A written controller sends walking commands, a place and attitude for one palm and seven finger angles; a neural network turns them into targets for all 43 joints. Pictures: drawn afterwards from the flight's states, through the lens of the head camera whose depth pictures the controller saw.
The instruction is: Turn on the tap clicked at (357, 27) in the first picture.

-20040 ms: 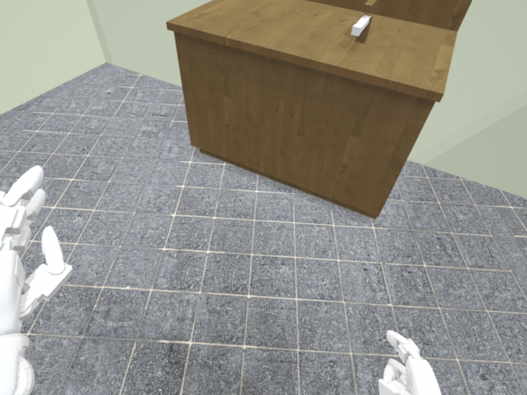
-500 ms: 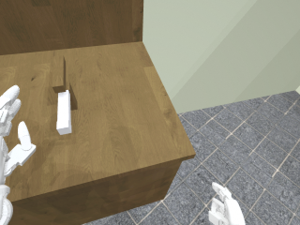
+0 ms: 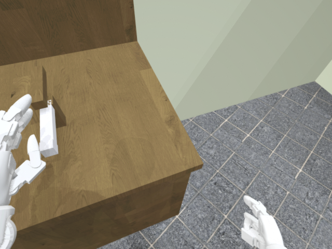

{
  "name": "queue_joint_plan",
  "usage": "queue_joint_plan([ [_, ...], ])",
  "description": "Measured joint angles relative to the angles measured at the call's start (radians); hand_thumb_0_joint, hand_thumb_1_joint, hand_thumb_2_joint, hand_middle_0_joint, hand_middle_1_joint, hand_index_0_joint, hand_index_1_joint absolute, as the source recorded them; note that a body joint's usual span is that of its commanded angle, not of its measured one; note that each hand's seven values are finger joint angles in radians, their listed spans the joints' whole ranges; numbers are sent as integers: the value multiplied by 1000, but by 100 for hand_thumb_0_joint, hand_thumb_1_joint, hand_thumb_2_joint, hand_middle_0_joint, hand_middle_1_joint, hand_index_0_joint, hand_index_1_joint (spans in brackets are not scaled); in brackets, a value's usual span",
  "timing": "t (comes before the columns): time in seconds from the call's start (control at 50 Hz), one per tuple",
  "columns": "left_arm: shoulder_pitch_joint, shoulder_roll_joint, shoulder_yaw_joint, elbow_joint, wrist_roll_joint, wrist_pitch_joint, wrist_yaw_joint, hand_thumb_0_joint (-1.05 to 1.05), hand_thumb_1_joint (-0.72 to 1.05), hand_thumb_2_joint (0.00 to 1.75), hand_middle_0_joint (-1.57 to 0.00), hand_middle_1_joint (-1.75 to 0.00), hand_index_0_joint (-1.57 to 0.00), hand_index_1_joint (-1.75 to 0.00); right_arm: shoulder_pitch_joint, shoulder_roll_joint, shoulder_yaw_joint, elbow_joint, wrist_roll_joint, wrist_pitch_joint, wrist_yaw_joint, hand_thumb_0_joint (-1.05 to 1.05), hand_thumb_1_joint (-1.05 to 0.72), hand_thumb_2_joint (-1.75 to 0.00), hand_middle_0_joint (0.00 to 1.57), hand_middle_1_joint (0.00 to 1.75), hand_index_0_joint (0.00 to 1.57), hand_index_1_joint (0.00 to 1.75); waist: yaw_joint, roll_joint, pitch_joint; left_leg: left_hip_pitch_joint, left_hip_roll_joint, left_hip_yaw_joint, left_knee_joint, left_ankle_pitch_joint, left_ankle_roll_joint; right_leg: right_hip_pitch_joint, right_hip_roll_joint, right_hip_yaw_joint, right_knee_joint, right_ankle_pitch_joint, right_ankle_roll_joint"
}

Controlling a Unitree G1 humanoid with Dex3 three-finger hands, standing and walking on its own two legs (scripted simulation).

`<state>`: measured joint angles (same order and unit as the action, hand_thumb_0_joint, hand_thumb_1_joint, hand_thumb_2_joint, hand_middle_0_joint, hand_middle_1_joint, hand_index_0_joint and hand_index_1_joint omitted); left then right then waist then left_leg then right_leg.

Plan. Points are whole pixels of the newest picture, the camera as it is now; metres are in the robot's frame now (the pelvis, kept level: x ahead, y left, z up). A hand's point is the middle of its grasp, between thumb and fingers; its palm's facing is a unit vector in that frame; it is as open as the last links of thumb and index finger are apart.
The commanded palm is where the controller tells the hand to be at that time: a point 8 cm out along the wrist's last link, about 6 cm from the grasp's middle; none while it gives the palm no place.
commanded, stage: look again from close up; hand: left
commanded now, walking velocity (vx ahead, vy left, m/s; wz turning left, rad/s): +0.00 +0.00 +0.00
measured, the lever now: (48, 148) +0.31 +0.29 +0.07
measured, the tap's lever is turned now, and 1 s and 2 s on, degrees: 0 0 0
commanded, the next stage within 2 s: come to a stop and stand still in 0.04 s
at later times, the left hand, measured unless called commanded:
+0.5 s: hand (2, 154) +0.24 +0.29 +0.17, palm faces +0.45 -0.78 -0.44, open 7.4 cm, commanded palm +0.15 +0.28 +0.18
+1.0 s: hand (5, 178) +0.20 +0.27 +0.17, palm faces +0.44 -0.84 -0.32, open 7.4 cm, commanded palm +0.13 +0.30 +0.18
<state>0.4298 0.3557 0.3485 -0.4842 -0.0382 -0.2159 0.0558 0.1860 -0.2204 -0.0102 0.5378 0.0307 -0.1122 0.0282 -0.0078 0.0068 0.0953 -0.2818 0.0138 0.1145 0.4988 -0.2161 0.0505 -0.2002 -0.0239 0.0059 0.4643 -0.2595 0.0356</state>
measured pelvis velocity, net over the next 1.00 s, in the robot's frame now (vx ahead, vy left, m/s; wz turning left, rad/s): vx -0.02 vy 0.01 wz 0.04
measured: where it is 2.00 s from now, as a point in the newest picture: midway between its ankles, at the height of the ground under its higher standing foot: outside the picture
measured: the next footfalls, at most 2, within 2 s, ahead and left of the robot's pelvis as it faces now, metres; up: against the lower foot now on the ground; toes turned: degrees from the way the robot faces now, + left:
none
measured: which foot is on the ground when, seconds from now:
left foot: down 0.00-1.00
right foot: down 0.00-1.00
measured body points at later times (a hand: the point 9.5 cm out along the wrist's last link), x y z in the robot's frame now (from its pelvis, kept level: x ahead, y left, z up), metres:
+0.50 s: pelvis +0.00 +0.00 +0.00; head +0.03 +0.03 +0.45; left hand +0.21 +0.33 +0.19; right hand +0.20 -0.21 -0.07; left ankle +0.03 +0.08 -0.74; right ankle -0.01 -0.14 -0.74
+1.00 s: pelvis -0.02 +0.01 +0.00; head +0.01 +0.04 +0.45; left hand +0.17 +0.31 +0.18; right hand +0.16 -0.20 -0.07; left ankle +0.03 +0.08 -0.74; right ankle -0.01 -0.14 -0.74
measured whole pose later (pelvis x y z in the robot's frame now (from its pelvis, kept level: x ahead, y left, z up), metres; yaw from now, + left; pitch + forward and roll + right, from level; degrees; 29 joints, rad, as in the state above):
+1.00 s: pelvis -0.02 +0.01 +0.00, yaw +2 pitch -1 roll -2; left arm 0.38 0.32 0.35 -0.49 -0.02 -0.25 0.11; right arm 0.22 -0.19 0.02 0.59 0.01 -0.16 -0.02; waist 0.03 -0.03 0.08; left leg -0.29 -0.01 0.08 0.48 -0.18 0.07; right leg -0.17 -0.04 -0.03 0.41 -0.22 0.04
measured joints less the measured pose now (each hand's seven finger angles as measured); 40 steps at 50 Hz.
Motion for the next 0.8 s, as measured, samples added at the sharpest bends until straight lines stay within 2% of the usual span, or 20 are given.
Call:
queue_joint_plan([
  [0.04,70,5,-34,-4,0,0,-14,2,89,90,-21,-30,-21,-30,9,12,6,-2,-2,11,-19,1,-91,-90,20,30,20,30,-11,-13,-6,4,2,-3,1,-4,-4,4,2,-3,3,-6,-4],
  [0.08,90,25,-28,8,-2,5,-15,2,88,89,-22,-30,-22,-30,21,23,14,0,-3,17,-39,1,-91,-90,20,30,20,30,-7,-32,-3,6,3,-9,1,-4,-8,7,4,-8,5,-10,-9],
  [0.16,22,54,31,31,-11,18,13,2,88,89,-22,-30,-22,-30,36,25,21,9,-4,14,-59,1,-91,-90,20,30,20,30,19,-46,12,1,8,-29,7,-2,-13,18,11,-29,-5,-7,-16],
  [0.24,-38,41,71,0,-14,8,40,2,88,89,-22,-30,-22,-30,26,15,26,28,-8,-4,-58,2,-91,-90,20,30,20,30,37,-38,11,3,12,-37,10,-4,-13,32,15,-36,-27,3,-16],
  [0.34,-34,5,31,-18,-5,-17,42,2,89,90,-21,-30,-21,-30,6,13,27,33,-11,-10,-49,2,-91,-90,20,30,20,30,34,-25,-23,12,5,-29,0,-5,-6,43,9,-29,-43,9,-7],
  [0.42,-20,4,3,36,1,-8,29,2,89,90,-21,-30,-21,-30,-8,22,33,22,-10,5,-52,1,-91,-90,20,30,20,30,24,-23,-41,16,-2,-25,-11,0,0,46,2,-26,-54,14,0],
  [0.44,-64,34,15,57,37,2,6,2,89,90,-21,-30,-21,-30,0,26,25,14,-26,-5,-54,1,-91,-90,20,30,20,30,41,-25,-36,5,1,-28,-3,0,0,39,5,-29,-53,16,-1],
  [0.46,-127,76,38,104,49,-19,-11,2,88,90,-22,-30,-22,-30,0,33,23,24,-35,-19,-55,1,-91,-90,20,30,20,30,56,-39,-31,-5,0,-28,-1,3,0,24,3,-29,-41,15,-3],
  [0.5,-216,118,86,164,29,-21,1,2,88,89,-22,-30,-22,-30,-16,44,26,30,-27,-18,-46,1,-91,-90,20,30,20,30,67,-61,-9,-8,-8,-21,-10,17,1,-1,-5,-22,-5,9,-14],
  [0.54,-241,102,112,162,9,-5,22,2,88,89,-22,-30,-22,-30,-21,42,22,13,-22,-27,-31,1,-91,-90,20,30,20,30,61,-59,5,-13,-11,-14,0,18,6,-16,-9,-15,22,2,-21],
  [0.58,-198,55,101,103,-4,-1,36,2,89,90,-21,-30,-21,-30,-20,34,16,0,-16,-37,-15,1,-91,-90,20,30,20,30,49,-40,9,-17,-13,-7,14,12,14,-17,-12,-8,27,-2,-10],
  [0.62,-115,7,53,27,-6,-8,35,2,89,90,-21,-30,-21,-30,-14,28,13,-5,-14,-41,-6,1,-91,-90,20,30,20,30,34,-20,3,-18,-12,-4,23,6,19,-12,-13,-5,20,4,5],
  [0.66,-32,-14,4,-26,-2,-24,23,2,89,90,-21,-30,-21,-30,-4,28,16,-2,-15,-38,-9,1,-91,-90,20,30,20,30,24,-13,-6,-16,-13,-2,24,4,21,-5,-13,-3,10,10,15],
  [0.72,40,7,-11,-28,0,-39,13,2,89,90,-21,-30,-21,-30,18,36,22,10,-15,-21,-31,1,-91,-90,20,30,20,30,20,-22,-23,-11,-14,-4,12,10,20,2,-14,-5,-6,18,14],
  [0.8,-2,39,40,55,3,-30,25,2,88,89,-22,-30,-22,-30,43,37,26,25,-15,-13,-57,1,-91,-90,20,30,20,30,35,-35,-19,-10,-17,-16,-5,26,21,7,-14,-18,-20,25,1],
])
